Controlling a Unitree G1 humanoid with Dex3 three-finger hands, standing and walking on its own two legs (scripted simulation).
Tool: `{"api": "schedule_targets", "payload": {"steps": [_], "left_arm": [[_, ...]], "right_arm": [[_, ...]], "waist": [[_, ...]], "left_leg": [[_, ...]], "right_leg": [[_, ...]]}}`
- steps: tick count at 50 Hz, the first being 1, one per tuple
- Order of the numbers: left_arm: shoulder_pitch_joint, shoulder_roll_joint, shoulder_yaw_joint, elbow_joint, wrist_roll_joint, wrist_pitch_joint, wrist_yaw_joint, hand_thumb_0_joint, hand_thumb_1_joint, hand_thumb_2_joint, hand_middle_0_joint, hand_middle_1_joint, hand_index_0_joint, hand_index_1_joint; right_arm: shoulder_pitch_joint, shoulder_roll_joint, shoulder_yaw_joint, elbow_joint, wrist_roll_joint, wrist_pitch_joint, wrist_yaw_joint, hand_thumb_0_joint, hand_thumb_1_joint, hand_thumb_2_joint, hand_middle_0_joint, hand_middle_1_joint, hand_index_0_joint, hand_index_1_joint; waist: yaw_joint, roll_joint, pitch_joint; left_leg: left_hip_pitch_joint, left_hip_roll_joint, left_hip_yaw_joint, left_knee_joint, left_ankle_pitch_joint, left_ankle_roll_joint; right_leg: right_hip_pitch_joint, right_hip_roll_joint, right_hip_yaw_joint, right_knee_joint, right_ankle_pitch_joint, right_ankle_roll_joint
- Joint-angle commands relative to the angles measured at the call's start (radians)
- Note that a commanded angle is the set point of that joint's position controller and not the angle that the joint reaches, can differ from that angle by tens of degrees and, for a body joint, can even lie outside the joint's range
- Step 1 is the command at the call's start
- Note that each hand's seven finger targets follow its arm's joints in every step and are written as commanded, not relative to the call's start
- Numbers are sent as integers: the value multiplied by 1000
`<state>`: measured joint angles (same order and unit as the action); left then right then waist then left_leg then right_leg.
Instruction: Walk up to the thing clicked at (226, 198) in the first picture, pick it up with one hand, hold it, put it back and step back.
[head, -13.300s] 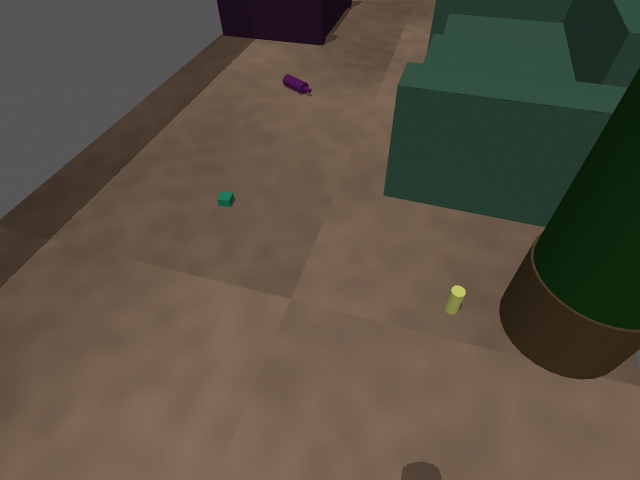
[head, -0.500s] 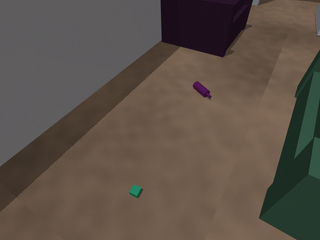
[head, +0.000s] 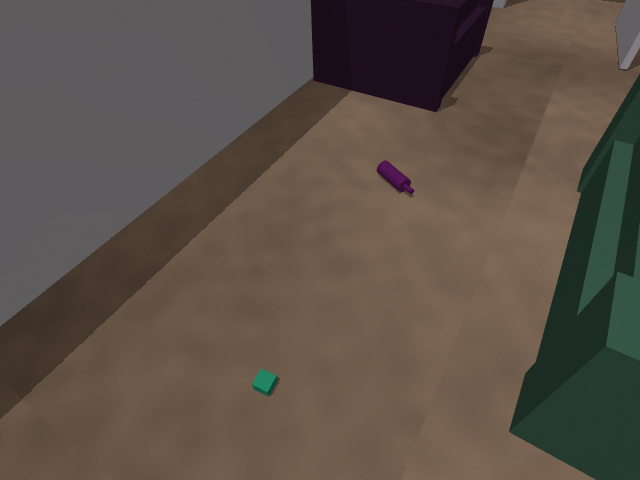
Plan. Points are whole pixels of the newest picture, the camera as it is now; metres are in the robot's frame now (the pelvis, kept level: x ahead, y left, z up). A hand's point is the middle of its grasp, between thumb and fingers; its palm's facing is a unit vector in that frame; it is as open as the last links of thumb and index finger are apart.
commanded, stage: stand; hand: left
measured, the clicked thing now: (265, 382) +0.55 +0.23 -0.76
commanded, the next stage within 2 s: none
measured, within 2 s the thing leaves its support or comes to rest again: neither
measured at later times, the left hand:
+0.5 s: hand out of the picture +0.06 +0.24 -0.15, palm faces -0.01 -0.94 -0.35, open 7.4 cm
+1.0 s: hand out of the picture +0.07 +0.24 -0.16, palm faces -0.02 -0.94 -0.34, open 7.4 cm
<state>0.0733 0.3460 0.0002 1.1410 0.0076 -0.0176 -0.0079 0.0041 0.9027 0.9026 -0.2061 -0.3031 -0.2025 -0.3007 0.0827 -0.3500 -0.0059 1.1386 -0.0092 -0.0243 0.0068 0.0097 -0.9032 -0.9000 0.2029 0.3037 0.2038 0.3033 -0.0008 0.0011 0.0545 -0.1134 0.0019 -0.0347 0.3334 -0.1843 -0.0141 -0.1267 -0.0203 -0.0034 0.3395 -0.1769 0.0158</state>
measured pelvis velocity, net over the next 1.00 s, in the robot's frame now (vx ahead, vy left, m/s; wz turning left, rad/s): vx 0.00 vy -0.02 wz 0.00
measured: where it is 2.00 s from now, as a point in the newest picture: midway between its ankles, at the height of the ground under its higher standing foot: outside the picture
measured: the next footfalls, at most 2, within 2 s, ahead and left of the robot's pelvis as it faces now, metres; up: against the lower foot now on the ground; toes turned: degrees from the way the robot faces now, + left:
none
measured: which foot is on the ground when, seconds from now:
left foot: down 0.00-1.00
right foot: down 0.00-1.00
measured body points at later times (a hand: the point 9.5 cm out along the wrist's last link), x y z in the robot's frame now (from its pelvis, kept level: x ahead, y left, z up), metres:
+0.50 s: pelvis -0.01 -0.01 +0.00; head +0.00 -0.02 +0.45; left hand +0.06 +0.29 -0.13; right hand +0.07 -0.31 -0.14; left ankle +0.00 +0.13 -0.75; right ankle +0.01 -0.13 -0.75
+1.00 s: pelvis +0.00 -0.02 +0.00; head +0.01 -0.02 +0.45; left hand +0.07 +0.29 -0.13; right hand +0.06 -0.32 -0.14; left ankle +0.00 +0.13 -0.75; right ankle +0.01 -0.13 -0.75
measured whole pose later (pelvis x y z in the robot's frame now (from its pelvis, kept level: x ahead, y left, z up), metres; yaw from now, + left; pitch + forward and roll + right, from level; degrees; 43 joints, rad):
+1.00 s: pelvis +0.00 -0.02 +0.00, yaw +0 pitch -2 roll +0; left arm 0.11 0.35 0.00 1.14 0.01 -0.01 -0.01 0.00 0.90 0.90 -0.21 -0.30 -0.20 -0.30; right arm 0.12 -0.36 0.01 1.15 -0.01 -0.01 0.01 0.01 -0.90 -0.90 0.20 0.30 0.20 0.30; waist 0.00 0.01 0.05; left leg -0.12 0.03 -0.05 0.33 -0.18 -0.04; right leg -0.13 0.00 -0.02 0.33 -0.17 -0.01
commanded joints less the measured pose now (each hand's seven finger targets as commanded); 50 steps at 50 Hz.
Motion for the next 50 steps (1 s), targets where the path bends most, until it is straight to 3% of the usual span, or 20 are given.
{"api": "schedule_targets", "payload": {"steps": [1,4,9,17,27,33,41,45,47,50], "left_arm": [[-36,219,37,-53,-4,-22,12,0,900,900,-200,-300,-200,-300],[-40,221,39,-52,-3,-23,13,0,900,900,-200,-300,-200,-300],[-36,218,37,-47,-3,-19,13,0,900,900,-200,-300,-200,-300],[-25,224,39,-48,-3,-21,13,0,900,900,-200,-300,-200,-300],[-6,222,39,-47,-1,-15,11,0,900,900,-200,-300,-200,-300],[-14,231,41,-55,-2,-21,11,0,900,900,-200,-300,-200,-300],[-10,233,41,-53,-2,-16,11,0,900,900,-200,-300,-200,-300],[-10,225,40,-53,0,-14,10,0,900,900,-200,-300,-200,-300],[2,227,40,-51,-2,-14,10,0,900,900,-200,-300,-200,-300],[-9,225,40,-57,-1,-18,12,0,900,900,-200,-300,-200,-300]], "right_arm": [[-48,-209,-32,-57,4,-18,-11,0,-900,-900,200,300,200,300],[-46,-212,-32,-56,5,-17,-13,0,-900,-900,200,300,200,300],[-45,-215,-29,-50,4,-10,-11,0,-900,-900,200,300,200,300],[-36,-215,-29,-50,3,-9,-10,0,-900,-900,200,300,200,300],[-24,-215,-28,-49,1,-6,-8,0,-900,-900,200,300,200,300],[-6,-210,-26,-51,2,-8,-9,0,-900,-900,200,300,200,300],[7,-211,-23,-47,1,-4,-10,0,-900,-900,200,300,200,300],[3,-217,-23,-52,1,-5,-12,0,-900,-900,200,300,200,300],[7,-216,-21,-49,2,-6,-11,0,-900,-900,200,300,200,300],[5,-220,-23,-53,2,-7,-13,0,-900,-900,200,300,200,300]], "waist": [[3,9,-98],[0,5,-115],[-3,12,-75],[-2,-1,-92],[6,2,-45],[1,-4,-78],[1,-7,-62],[2,0,-70],[3,4,-61],[1,0,-85]], "left_leg": [[-3,118,-82,-54,184,28],[14,120,-79,-42,218,27],[-18,114,-80,-62,104,26],[-2,119,-79,-51,132,27],[-37,109,-85,-69,7,27],[-23,115,-83,-56,96,25],[-39,112,-83,-62,45,26],[-37,119,-84,-58,74,29],[-31,115,-83,-65,52,26],[-15,122,-83,-48,128,26]], "right_leg": [[48,-110,91,-40,159,-30],[63,-113,87,-36,202,-31],[32,-105,91,-66,97,-27],[38,-109,96,-61,137,-33],[-9,-98,97,-83,-25,-34],[29,-107,102,-64,90,-37],[18,-102,99,-74,19,-37],[33,-105,97,-62,73,-40],[13,-101,96,-68,44,-38],[34,-107,97,-59,124,-37]]}}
